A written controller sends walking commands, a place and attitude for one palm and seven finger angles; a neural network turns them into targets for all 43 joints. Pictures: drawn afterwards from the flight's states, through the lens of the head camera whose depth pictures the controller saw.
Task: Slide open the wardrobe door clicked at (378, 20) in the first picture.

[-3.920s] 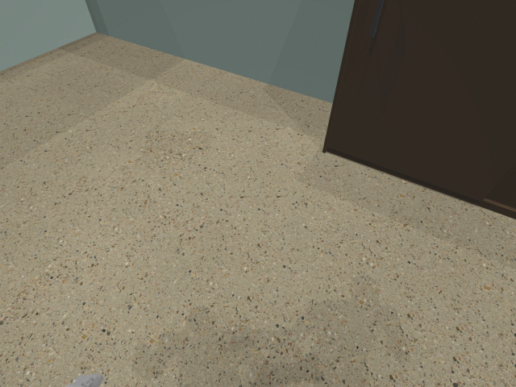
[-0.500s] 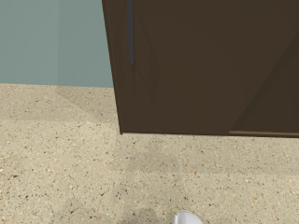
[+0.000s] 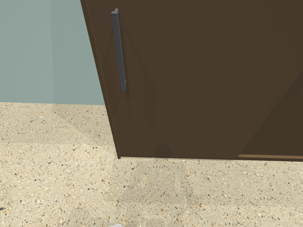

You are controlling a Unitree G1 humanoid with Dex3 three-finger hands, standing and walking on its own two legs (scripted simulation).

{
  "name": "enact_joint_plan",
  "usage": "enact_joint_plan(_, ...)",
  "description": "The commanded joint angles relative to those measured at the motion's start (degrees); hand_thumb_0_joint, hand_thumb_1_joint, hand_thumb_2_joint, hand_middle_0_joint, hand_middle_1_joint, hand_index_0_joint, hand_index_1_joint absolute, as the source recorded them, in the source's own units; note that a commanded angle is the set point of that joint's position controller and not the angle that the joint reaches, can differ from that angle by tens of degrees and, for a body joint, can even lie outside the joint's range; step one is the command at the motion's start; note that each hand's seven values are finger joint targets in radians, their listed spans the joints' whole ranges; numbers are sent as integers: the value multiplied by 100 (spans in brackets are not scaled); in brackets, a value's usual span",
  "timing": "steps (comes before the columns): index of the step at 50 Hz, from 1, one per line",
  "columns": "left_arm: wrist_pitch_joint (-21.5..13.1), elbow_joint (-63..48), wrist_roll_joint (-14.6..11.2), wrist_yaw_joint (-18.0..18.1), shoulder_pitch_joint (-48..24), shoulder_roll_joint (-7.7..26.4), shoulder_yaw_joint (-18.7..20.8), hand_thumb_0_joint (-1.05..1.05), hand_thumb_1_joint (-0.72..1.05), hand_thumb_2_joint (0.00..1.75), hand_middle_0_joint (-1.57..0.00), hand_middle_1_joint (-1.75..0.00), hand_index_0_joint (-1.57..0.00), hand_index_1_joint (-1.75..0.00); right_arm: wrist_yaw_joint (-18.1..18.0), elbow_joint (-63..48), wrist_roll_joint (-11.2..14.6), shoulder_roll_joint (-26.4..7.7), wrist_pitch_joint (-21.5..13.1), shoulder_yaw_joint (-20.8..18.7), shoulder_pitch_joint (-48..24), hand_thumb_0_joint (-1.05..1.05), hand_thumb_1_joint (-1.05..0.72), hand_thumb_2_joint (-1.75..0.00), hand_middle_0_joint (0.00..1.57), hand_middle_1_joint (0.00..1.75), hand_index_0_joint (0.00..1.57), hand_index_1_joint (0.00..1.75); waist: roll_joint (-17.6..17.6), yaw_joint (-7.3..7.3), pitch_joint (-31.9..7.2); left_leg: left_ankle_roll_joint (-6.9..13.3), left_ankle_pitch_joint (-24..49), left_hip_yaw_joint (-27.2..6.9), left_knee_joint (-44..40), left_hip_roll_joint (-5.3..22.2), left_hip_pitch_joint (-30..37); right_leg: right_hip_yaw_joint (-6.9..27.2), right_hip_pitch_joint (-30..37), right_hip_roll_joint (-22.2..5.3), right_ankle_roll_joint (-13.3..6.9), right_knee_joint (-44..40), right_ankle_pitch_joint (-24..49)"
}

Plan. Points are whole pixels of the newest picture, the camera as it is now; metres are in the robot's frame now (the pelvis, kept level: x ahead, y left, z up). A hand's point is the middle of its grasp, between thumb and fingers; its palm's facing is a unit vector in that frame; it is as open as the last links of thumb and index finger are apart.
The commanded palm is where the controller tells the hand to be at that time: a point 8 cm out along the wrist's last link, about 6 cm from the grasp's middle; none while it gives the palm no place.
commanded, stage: take the last steps up to it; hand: left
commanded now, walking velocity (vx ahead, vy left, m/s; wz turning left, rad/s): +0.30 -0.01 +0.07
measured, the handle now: (120, 55) +0.68 +0.17 +0.11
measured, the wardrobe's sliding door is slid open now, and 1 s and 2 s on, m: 0.00 0.00 0.00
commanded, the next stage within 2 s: come to a stop and stand still in 0.44 s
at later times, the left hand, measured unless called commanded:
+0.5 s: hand (98, 207) +0.21 +0.19 -0.17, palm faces +0.02 -0.97 -0.23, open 7.3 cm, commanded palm none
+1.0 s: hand (90, 203) +0.23 +0.22 -0.20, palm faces +0.10 -0.98 -0.19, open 7.3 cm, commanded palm none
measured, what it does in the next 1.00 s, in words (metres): walks ahead: left foot, then right foot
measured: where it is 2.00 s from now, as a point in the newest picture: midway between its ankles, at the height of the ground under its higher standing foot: outside the picture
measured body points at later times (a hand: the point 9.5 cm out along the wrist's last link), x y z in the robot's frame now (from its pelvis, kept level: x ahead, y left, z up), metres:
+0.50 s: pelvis +0.16 +0.00 -0.01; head +0.17 -0.02 +0.44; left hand +0.21 +0.24 -0.15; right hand +0.09 -0.20 -0.18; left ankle +0.09 +0.13 -0.74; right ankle +0.23 -0.11 -0.74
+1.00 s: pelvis +0.20 +0.03 -0.01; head +0.24 +0.07 +0.44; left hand +0.23 +0.27 -0.18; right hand +0.31 -0.21 -0.14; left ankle +0.24 +0.12 -0.74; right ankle +0.20 -0.11 -0.70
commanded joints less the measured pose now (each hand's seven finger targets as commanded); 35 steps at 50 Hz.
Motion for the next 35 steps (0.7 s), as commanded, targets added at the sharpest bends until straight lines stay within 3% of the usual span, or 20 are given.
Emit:
enact_joint_plan(1,-53,-80,-26,16,271,852,155,0,90,90,-20,-30,-20,-30,74,-267,4,-65,-159,57,240,0,-90,-90,20,30,20,30,-636,-56,349,53,211,239,-1017,-87,761,1046,-402,-1531,-536,-1009,-757)
enact_joint_plan(3,13,-59,-67,-9,281,764,135,0,90,90,-20,-30,-20,-30,44,-92,-5,-253,-210,36,688,0,-90,-90,20,30,20,30,-117,-268,301,47,328,395,-1669,-212,1909,678,-1001,-1160,-290,-373,-1157)
enact_joint_plan(4,38,-109,-65,-40,350,538,90,0,90,90,-20,-30,-20,-30,3,-12,-27,-586,-227,-33,1063,0,-90,-90,20,30,20,30,837,-413,264,244,-328,-463,-2198,315,2431,424,-1579,-764,-65,575,-1309)
enact_joint_plan(5,50,-314,-94,-78,183,249,42,0,90,90,-20,-30,-20,-30,-50,51,-87,-1109,-222,-158,1543,0,-90,-90,20,30,20,30,1923,-639,437,753,-1286,-2077,-3195,1433,2565,-47,-2388,-150,191,2064,-1679)
enact_joint_plan(6,62,-519,-28,-60,-225,340,19,0,90,90,-20,-30,-20,-30,-103,131,-95,-1223,-213,-164,1786,0,-90,-90,20,30,20,30,1927,-775,414,1065,-1517,-2851,-3671,1813,2516,426,-2766,-83,161,3278,-2019)
enact_joint_plan(7,51,-524,-16,-71,-376,392,50,0,90,90,-20,-30,-20,-30,-153,105,-70,-1072,-226,-117,1566,0,-90,-90,20,30,20,30,1438,-671,461,1172,-1182,-2794,-3616,1811,2391,804,-2993,-292,103,3979,-1723)
enact_joint_plan(9,24,-333,-8,-153,-194,399,68,0,90,90,-20,-30,-20,-30,-177,-92,-19,-691,-316,0,893,0,-90,-90,20,30,20,30,564,-321,389,983,-294,-1803,-3524,1420,2081,1034,-2779,-585,147,4075,-920)
enact_joint_plan(10,55,-247,-1,-158,28,285,60,0,90,90,-20,-30,-20,-30,-192,-107,-19,-653,-358,27,703,0,-90,-90,20,30,20,30,571,-181,227,891,299,-1287,-3468,1248,2083,1002,-2554,-604,218,3966,-678)
enact_joint_plan(12,133,-159,-19,-131,224,199,40,0,90,90,-20,-30,-20,-30,-207,-61,15,-556,-396,43,702,0,-90,-90,20,30,20,30,577,-84,105,884,1064,-782,-3420,1046,2012,922,-2244,-580,306,3638,-439)
enact_joint_plan(20,172,-364,-24,-97,-245,50,28,0,90,90,-20,-30,-20,-30,-181,189,-20,-539,-262,-40,827,0,-90,-90,20,30,20,30,629,-149,506,947,987,-421,-3146,966,1613,531,-1389,-375,350,1519,-212)
enact_joint_plan(23,108,-135,-12,-68,363,194,75,0,90,90,-20,-30,-20,-30,-178,244,-5,-437,-204,-39,711,0,-90,-90,20,30,20,30,386,157,275,623,471,-189,-2312,668,1297,345,-209,-150,288,574,323)
enact_joint_plan(24,35,-11,8,-39,779,459,123,0,90,90,-20,-30,-20,-30,-153,246,20,-255,-222,-1,767,0,-90,-90,20,30,20,30,-246,338,94,429,332,89,-1393,328,776,792,656,-418,147,201,480)
enact_joint_plan(25,-34,152,31,15,1301,978,221,0,90,90,-20,-30,-20,-30,-113,133,58,99,-246,85,836,0,-90,-90,20,30,20,30,-1610,490,-213,162,-865,582,-40,-267,-274,2274,1503,-1678,-283,-281,820)
enact_joint_plan(26,-12,155,-48,37,1636,1257,232,0,90,90,-20,-30,-20,-30,-110,-70,76,5,-180,90,634,0,-90,-90,20,30,20,30,-1730,578,-302,139,-2021,176,1040,-432,-611,3115,1407,-2322,-755,-849,707)
enact_joint_plan(27,-39,139,-74,65,1322,1128,197,0,90,90,-20,-30,-20,-30,-125,-50,62,-41,-124,70,500,0,-90,-90,20,30,20,30,-1935,490,-263,169,-1689,-287,1560,-254,-608,3171,900,-2234,-794,-1086,527)
enact_joint_plan(28,-35,47,-74,95,864,824,127,0,90,90,-20,-30,-20,-30,-141,11,54,-66,-116,56,490,0,-90,-90,20,30,20,30,-1551,296,-29,131,-1254,-406,1719,-152,-509,2840,538,-2127,-777,-1059,922)
enact_joint_plan(29,-26,-53,-60,141,432,571,57,0,90,90,-20,-30,-20,-30,-158,141,70,23,-97,84,529,0,-90,-90,20,30,20,30,-857,117,86,63,-943,-478,1481,-31,-222,2265,165,-1966,-745,-911,1732)
enact_joint_plan(30,-23,-165,-38,158,167,472,14,0,90,90,-20,-30,-20,-30,-169,247,73,152,-42,135,630,0,-90,-90,20,30,20,30,-575,-16,97,-6,-763,-485,1156,-45,133,1773,-153,-1768,-632,-733,2596)
enact_joint_plan(32,36,-247,-27,189,-14,580,13,0,90,90,-20,-30,-20,-30,-178,295,112,175,113,160,758,0,-90,-90,20,30,20,30,-716,-90,-52,-87,-669,-358,675,-211,495,1309,-286,-1631,-619,-487,3457)
enact_joint_plan(35,179,-291,-23,242,92,855,126,0,90,90,-20,-30,-20,-30,-158,64,105,6,235,98,431,0,-90,-90,20,30,20,30,-780,72,-118,-128,-637,-272,406,-409,350,1361,16,-1704,-769,-296,3684)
